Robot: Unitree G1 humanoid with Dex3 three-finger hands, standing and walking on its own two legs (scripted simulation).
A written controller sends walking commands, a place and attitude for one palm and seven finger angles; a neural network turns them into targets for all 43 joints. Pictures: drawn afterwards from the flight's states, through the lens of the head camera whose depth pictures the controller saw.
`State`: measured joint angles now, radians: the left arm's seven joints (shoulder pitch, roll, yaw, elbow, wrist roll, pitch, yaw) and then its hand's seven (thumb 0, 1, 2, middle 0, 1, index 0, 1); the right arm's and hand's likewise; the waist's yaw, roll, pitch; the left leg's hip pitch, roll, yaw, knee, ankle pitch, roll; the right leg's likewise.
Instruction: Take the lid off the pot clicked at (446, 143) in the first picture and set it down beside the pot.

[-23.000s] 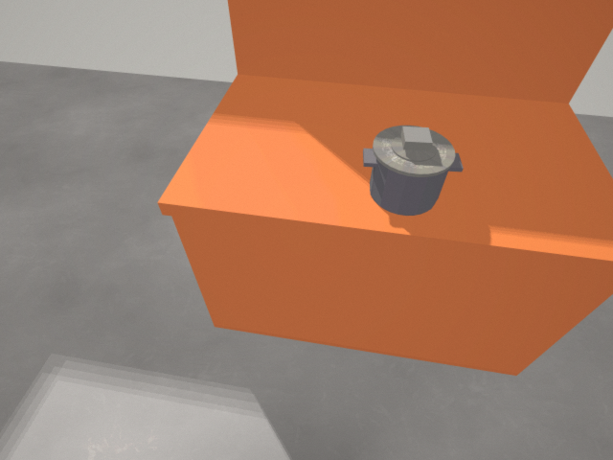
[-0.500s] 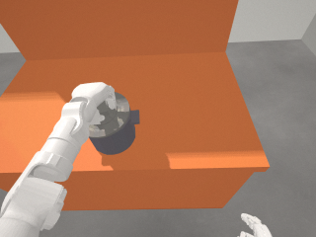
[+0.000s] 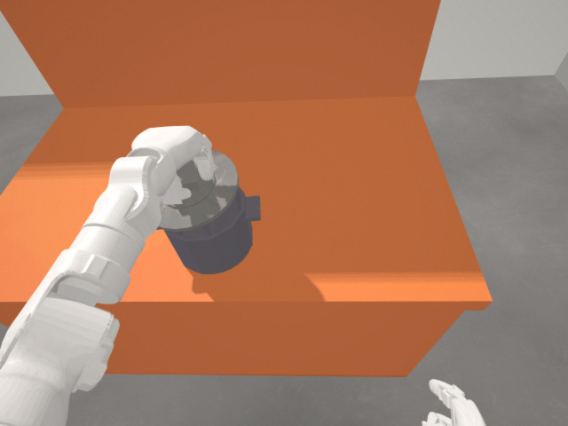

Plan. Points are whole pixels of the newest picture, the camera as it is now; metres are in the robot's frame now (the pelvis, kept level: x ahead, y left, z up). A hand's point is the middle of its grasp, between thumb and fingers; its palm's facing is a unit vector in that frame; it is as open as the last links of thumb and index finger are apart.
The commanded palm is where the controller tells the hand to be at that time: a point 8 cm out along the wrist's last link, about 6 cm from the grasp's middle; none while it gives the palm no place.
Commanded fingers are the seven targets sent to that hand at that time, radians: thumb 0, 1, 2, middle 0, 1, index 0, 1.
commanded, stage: lift the lid straight up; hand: left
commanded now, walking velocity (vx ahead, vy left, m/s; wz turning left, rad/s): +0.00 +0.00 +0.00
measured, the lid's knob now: (182, 176) +0.47 +0.18 +0.09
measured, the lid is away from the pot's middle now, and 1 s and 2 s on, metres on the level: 0.01 0.01 0.11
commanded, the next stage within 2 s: move the lid sideways beside the pot in 1.20 s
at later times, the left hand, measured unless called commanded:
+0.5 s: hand (168, 159) +0.43 +0.17 +0.15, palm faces -0.25 -0.04 -0.97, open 7.0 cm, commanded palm +0.42 +0.18 +0.22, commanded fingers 0.00 0.52 1.14 -0.69 -0.92 -0.89 -1.05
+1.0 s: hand (160, 133) +0.44 +0.17 +0.19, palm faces -0.23 -0.03 -0.97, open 7.0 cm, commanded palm +0.42 +0.18 +0.26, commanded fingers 0.00 0.52 1.14 -0.69 -0.92 -0.89 -1.05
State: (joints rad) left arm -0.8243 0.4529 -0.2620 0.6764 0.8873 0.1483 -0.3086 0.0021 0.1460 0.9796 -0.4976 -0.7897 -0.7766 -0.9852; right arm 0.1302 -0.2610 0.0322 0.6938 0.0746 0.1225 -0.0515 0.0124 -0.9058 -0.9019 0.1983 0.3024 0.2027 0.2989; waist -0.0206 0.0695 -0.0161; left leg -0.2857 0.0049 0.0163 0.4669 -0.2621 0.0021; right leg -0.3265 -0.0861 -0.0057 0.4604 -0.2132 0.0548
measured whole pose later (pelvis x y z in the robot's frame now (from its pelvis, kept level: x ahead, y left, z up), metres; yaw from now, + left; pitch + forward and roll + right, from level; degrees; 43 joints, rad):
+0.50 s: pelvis +0.00 +0.00 +0.00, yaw +0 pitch +4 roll +0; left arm -0.84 0.49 -0.26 0.56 0.87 0.22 -0.39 0.00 0.15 0.98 -0.50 -0.79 -0.78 -0.99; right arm 0.12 -0.28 0.03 0.67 0.08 0.12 -0.03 0.01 -0.91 -0.90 0.20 0.30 0.20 0.30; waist -0.01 0.08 -0.02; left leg -0.25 0.00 0.01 0.45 -0.26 0.00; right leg -0.29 -0.09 -0.01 0.44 -0.21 0.06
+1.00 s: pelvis +0.00 +0.00 +0.00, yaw +0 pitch +3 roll +1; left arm -0.96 0.52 -0.25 0.60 0.88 0.25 -0.46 0.00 0.15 0.98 -0.50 -0.79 -0.79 -0.99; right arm 0.13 -0.28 0.05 0.67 0.08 0.12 -0.03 0.01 -0.91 -0.90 0.20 0.30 0.20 0.30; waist -0.02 0.08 -0.01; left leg -0.24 0.00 0.01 0.43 -0.24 0.00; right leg -0.28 -0.09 -0.01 0.44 -0.20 0.05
